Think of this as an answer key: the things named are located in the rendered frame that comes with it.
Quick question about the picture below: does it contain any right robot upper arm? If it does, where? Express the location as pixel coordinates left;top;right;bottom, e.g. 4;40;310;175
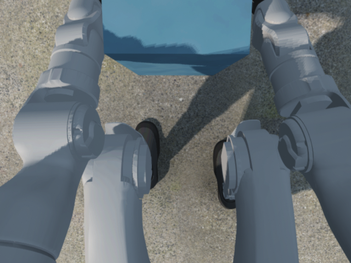
278;106;351;263

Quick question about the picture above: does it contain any robot right forearm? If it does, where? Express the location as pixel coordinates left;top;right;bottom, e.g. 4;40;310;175
252;0;351;118

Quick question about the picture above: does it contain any robot left foot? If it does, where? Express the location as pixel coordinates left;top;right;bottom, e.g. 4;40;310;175
135;121;160;189

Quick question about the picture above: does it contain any robot right hand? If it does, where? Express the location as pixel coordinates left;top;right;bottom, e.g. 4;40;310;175
252;0;264;14

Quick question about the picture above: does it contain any left robot upper arm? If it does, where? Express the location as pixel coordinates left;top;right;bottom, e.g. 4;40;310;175
0;101;105;263

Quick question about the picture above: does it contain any carton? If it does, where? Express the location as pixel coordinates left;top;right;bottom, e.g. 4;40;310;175
101;0;252;76

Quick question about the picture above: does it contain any robot left forearm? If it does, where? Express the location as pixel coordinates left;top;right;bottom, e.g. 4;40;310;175
12;0;105;151

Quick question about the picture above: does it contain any robot left thigh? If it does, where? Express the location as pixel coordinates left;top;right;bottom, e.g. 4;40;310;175
83;134;151;263

